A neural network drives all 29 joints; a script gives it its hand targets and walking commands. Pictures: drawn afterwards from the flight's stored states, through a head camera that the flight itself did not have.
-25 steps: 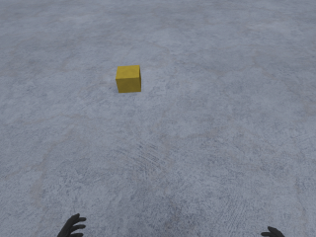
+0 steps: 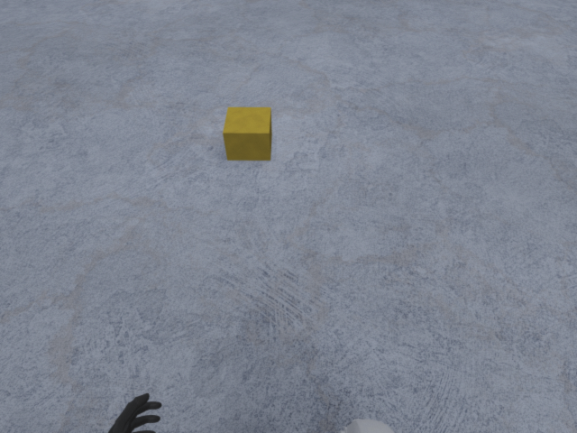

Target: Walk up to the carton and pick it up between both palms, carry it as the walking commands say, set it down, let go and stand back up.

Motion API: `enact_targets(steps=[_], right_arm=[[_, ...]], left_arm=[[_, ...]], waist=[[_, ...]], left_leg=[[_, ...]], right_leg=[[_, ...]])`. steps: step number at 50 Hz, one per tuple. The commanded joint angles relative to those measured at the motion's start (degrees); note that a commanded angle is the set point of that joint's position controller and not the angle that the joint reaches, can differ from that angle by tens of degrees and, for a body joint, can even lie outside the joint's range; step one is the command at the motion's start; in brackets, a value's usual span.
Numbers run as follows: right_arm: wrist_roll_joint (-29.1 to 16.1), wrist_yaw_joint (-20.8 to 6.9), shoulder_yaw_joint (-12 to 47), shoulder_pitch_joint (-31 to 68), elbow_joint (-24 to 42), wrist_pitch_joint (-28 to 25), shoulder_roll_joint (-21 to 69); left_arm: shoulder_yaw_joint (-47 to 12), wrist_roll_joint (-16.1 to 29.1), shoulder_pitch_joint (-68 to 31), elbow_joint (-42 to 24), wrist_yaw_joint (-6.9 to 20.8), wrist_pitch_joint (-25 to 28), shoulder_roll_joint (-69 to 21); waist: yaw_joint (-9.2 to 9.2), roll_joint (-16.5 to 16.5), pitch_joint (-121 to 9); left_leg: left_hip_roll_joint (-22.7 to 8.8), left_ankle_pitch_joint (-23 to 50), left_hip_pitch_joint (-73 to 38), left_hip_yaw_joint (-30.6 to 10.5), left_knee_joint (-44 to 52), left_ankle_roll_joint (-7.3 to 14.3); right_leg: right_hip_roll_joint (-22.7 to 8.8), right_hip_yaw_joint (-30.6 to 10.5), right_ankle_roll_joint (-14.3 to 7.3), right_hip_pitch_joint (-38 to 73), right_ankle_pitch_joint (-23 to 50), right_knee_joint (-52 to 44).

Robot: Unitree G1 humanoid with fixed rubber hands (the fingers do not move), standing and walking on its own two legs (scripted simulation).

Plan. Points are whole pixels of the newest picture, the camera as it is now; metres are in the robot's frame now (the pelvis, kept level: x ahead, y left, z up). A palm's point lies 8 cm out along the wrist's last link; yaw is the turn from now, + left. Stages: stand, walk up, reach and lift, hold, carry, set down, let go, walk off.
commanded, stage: walk up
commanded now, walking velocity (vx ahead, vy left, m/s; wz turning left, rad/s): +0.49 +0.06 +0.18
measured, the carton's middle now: (249, 133) +1.62 +0.20 -0.67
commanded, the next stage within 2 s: none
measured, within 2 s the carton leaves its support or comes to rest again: neither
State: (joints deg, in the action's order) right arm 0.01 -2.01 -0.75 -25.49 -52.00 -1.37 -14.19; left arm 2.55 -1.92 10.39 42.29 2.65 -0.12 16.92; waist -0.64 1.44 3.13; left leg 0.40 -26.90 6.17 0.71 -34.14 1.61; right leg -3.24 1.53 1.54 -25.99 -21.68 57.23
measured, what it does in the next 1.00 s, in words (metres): walks ahead: right foot, then left foot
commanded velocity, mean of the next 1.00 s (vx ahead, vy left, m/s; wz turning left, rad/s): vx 0.48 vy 0.11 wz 0.08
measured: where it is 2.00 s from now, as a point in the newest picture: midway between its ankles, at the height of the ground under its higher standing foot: (267, 292)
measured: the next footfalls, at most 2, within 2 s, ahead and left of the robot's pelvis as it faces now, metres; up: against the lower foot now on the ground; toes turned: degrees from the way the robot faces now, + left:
right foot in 0.10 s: +0.13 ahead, -0.11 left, +0.00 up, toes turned -6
left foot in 0.58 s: +0.36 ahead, +0.18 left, +0.00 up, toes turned +4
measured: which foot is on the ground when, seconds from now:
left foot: down 0.00-0.10, up 0.12-0.56, down 0.58-0.94, up 0.96-1.00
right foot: up 0.00-0.08, down 0.10-0.58, up 0.60-0.90, down 0.92-1.00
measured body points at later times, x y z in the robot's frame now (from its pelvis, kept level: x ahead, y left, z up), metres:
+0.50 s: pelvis +0.18 +0.01 +0.00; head +0.21 -0.01 +0.44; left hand +0.19 +0.28 -0.12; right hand +0.32 -0.23 -0.14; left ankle +0.26 +0.18 -0.67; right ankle +0.09 -0.11 -0.72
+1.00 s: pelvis +0.35 +0.03 +0.00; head +0.38 +0.00 +0.45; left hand +0.44 +0.30 -0.11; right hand +0.39 -0.22 -0.16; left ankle +0.31 +0.17 -0.70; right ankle +0.37 -0.07 -0.72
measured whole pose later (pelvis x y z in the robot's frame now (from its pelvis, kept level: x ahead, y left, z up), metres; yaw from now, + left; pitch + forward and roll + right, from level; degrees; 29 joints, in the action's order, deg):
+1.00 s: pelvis +0.35 +0.03 +0.00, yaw +4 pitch -1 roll +2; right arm 0.0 -2.2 -0.9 -19.1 -52.3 -0.9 -14.3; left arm 2.8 -1.4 13.0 46.0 1.5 2.1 13.5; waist -0.5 -1.3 3.6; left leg -0.6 -22.9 19.2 1.4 -48.3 -0.3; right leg -5.3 6.6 -0.8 -19.0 -20.5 40.4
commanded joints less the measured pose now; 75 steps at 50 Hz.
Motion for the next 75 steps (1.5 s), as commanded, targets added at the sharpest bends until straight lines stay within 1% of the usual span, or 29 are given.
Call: enact_targets(steps=[1,2,3,4,5,7,9,21,25,26,27,28,31,34,39,43,44,45,46,49,54,59,62,64,65,66,67,72,75], right_arm=[[1.1,2.2,-3.0,-0.9,3.4,0.2,-11.0],[1.0,1.6,-2.3,0.5,3.9,0.0,-10.7],[0.5,1.7,-1.7,0.7,4.8,-1.0,-8.2],[-0.5,2.0,-1.0,-1.3,4.9,-1.3,-4.1],[0.3,2.5,-2.5,-0.6,4.1,-0.7,-7.0],[0.1,0.7,-2.5,5.4,4.4,0.2,-7.0],[1.1,-0.1,-2.0,4.3,4.8,1.1,-5.0],[1.4,-2.3,-0.6,25.0,9.9,2.2,-2.3],[1.9,-1.8,-2.6,8.6,3.3,0.2,-5.3],[2.0,-1.0,-3.8,-0.1,0.5,-0.5,-8.0],[2.4,-0.2,-5.8,-7.6,-0.9,-0.9,-13.5],[1.8,0.7,-6.0,-9.2,-0.4,-1.0,-17.7],[0.5,1.8,-5.3,2.4,1.4,-0.9,-14.5],[1.2,1.5,-3.8,7.5,3.2,-1.6,-10.1],[1.7,1.8,-4.7,5.0,3.1,-1.2,-11.5],[1.5,1.1,-4.6,9.1,4.7,0.0,-10.8],[1.4,1.1,-3.4,9.1,4.0,-0.2,-8.0],[1.2,1.1,-2.3,8.8,6.4,-1.1,-4.3],[1.1,1.2,-2.1,11.1,7.0,-0.8,-3.9],[1.4,0.1,-2.7,15.9,8.0,-0.7,-4.4],[1.8,-0.7,-2.1,15.9,6.8,0.2,-2.6],[1.2,-1.9,-0.3,24.3,8.3,0.1,-1.8],[1.0,-1.4,-0.3,18.7,6.7,-0.8,-1.0],[1.8,-0.5,-2.4,8.2,2.3,-2.1,-4.4],[2.8,0.4,-4.5,-1.7,0.7,-2.7,-10.8],[2.9,1.1,-6.0,-7.2,-0.1,-2.5,-16.7],[1.9,1.6,-6.0,-6.8,-1.4,-2.0,-17.0],[1.6,2.0,-3.2,6.1,2.0,-2.1,-8.6],[1.9,1.6,-3.3,4.8,1.6,-2.0,-8.4]], left_arm=[[0.9,1.0,-8.6,-3.8,-0.2,2.1,1.4],[1.3,0.7,1.8,-0.9,-0.6,2.8,3.4],[3.3,0.3,13.8,2.0,-1.8,3.7,9.4],[4.5,-0.4,23.6,5.5,-2.5,3.6,17.1],[3.4,0.0,26.6,7.7,-3.1,2.8,16.9],[2.7,0.1,22.1,6.5,-3.8,3.0,11.1],[2.7,0.5,19.2,6.0,-4.4,3.1,7.4],[2.7,0.2,18.3,5.6,-3.5,3.1,6.9],[3.7,1.8,8.1,4.1,-2.9,2.9,9.6],[3.6,1.6,7.2,2.9,-2.6,3.1,8.6],[2.9,2.0,8.6,0.9,-2.2,3.1,4.5],[2.1,1.6,6.8,-1.6,-1.9,3.2,1.8],[1.8,0.4,0.7,-2.6,-1.5,2.6,2.7],[1.1,0.5,1.2,-0.1,-0.7,2.7,2.2],[1.0,1.0,-2.3,1.3,-0.5,0.1,1.5],[0.6,1.1,3.7,4.6,-0.8,1.8,1.2],[1.6,0.5,11.2,6.0,-1.1,3.1,2.5],[3.8,-0.5,18.7,7.7,-1.9,4.1,10.0],[4.5,-0.3,21.4,8.0,-2.1,3.4,14.2],[3.0,0.1,17.3,7.3,-2.6,3.9,8.0],[2.9,0.3,19.9,7.2,-2.3,4.4,6.4],[3.1,-0.1,18.4,6.9,-2.3,3.6,6.7],[2.8,0.8,10.5,6.1,-2.4,3.0,6.6],[2.2,1.6,9.8,6.0,-2.0,2.9,5.1],[1.7,1.7,10.6,3.9,-1.7,3.5,2.8],[1.1,1.5,7.1,0.1,-1.5,3.8,0.4],[1.8,1.5,2.8,-0.3,-1.7,3.7,2.5],[1.0,0.5,0.1,1.3,-0.6,2.6,0.4],[0.4,0.9,-2.7,1.4,0.2,1.0,-0.6]], waist=[[-2.41,-10.5,5.5],[1.9,-7.7,-0.3],[6.95,3.0,-7.9],[6.71,19.5,-13.0],[5.57,9.9,-16.4],[3.49,1.6,-7.9],[2.75,7.4,-7.1],[5.81,8.3,7.2],[-3.53,9.2,-2.0],[-5.94,0.1,-7.5],[-9.74,-17.6,-13.7],[-8.23,-24.5,-11.5],[-4.07,-13.7,2.7],[-2.65,-12.2,1.1],[-2.46,-9.5,8.9],[1.51,-11.5,6.3],[4.4,-8.2,-1.1],[7.91,11.8,-7.3],[8.21,17.6,-5.9],[5.22,8.0,0.0],[6.11,9.1,-5.3],[6.74,7.1,-1.4],[1.28,12.7,-0.9],[-3.62,4.8,-6.9],[-7.02,-10.0,-13.4],[-8.12,-24.1,-13.1],[-7.51,-17.0,-9.9],[-2.87,-16.0,1.9],[-2.6,-16.1,6.4]], left_leg=[[-11.5,40.5,2.5,-14.8,12.0,7.3],[-8.7,40.7,7.9,-11.4,-0.4,5.3],[-3.6,33.7,19.2,-7.7,-17.6,2.4],[3.1,-2.0,33.5,-2.3,-36.9,-0.3],[0.7,-4.1,32.9,-8.0,-40.7,0.3],[-1.4,4.6,34.1,-8.6,-41.4,0.0],[-2.7,8.6,34.4,-5.9,-40.7,0.1],[-6.6,13.8,34.8,2.5,-13.9,-3.6],[-1.4,16.4,6.2,10.2,-1.1,-1.8],[-0.6,12.0,-3.4,8.2,2.4,-0.1],[-11.6,5.2,-10.4,-7.9,8.5,3.6],[-24.3,1.1,-10.1,-35.3,20.7,7.0],[-19.5,-5.3,2.0,-35.3,24.4,8.3],[-14.3,5.0,6.5,-21.6,21.9,6.7],[-19.5,-2.1,14.5,-23.7,26.0,8.7],[-11.2,1.4,21.3,-14.5,18.2,6.3],[-6.2,0.3,23.5,-11.0,7.1,3.8],[1.0,1.9,31.2,-1.8,-17.6,0.3],[-0.9,-3.6,38.1,-1.3,-26.9,-0.3],[-5.2,6.3,38.0,-4.3,-32.4,-0.7],[-4.5,6.4,38.5,0.5,-30.5,-2.9],[-5.5,9.3,32.9,4.6,-13.5,-3.9],[-2.0,11.9,17.1,9.0,-0.8,-2.5],[-0.7,17.7,0.2,10.8,5.4,-1.4],[-12.5,13.0,-13.0,-6.6,9.2,2.9],[-27.1,19.5,-18.7,-30.6,16.3,9.5],[-27.0,16.1,-16.5,-34.9,19.5,11.3],[-16.3,25.0,1.2,-14.7,17.8,6.6],[-17.2,24.9,5.2,-12.5,20.8,6.7]], right_leg=[[2.0,5.7,0.6,3.2,1.8,-24.8],[2.3,5.1,0.0,18.3,7.5,-31.6],[-7.4,-9.2,-2.4,35.0,7.3,-35.1],[-26.2,-34.3,-3.8,43.8,22.2,-37.8],[-26.9,-36.5,-4.7,45.3,25.3,-36.9],[-22.1,-26.0,-2.7,36.5,39.2,-34.7],[-17.9,-14.9,1.3,35.1,50.5,-32.8],[-16.0,-6.7,-7.6,21.3,30.6,-42.1],[-12.8,-0.7,-4.4,12.2,32.5,-26.7],[-9.7,0.0,-3.6,11.2,31.5,-12.8],[-2.4,3.7,-2.2,1.4,15.4,8.4],[4.9,1.4,-2.4,-11.6,-15.3,20.6],[-2.1,-4.7,-3.6,-13.8,-4.4,19.1],[-3.2,-1.6,-0.8,-4.3,-2.4,5.9],[-4.4,-0.2,1.0,-2.1,-3.9,-5.8],[0.7,7.1,1.0,18.8,6.6,-30.2],[-2.3,0.4,-0.9,30.1,6.9,-32.4],[-17.3,-19.8,-3.7,36.3,-4.9,-41.3],[-27.4,-33.6,-6.9,37.0,-13.0,-47.7],[-20.1,-23.1,-8.8,30.9,-0.4,-45.8],[-17.4,-15.6,-8.1,35.5,32.2,-38.2],[-16.2,-7.7,-8.1,29.4,31.8,-39.4],[-10.6,-0.5,-7.3,19.2,28.5,-35.4],[-7.2,3.9,-5.3,14.5,31.3,-18.5],[-3.6,5.3,-2.2,2.2,20.5,-0.3],[3.7,4.1,-1.3,-13.7,-12.5,14.6],[0.8,-1.2,-2.7,-15.6,-13.8,18.2],[-3.2,-1.6,0.4,-7.8,-2.3,4.0],[-2.0,1.9,1.5,-4.4,-2.5,-5.3]])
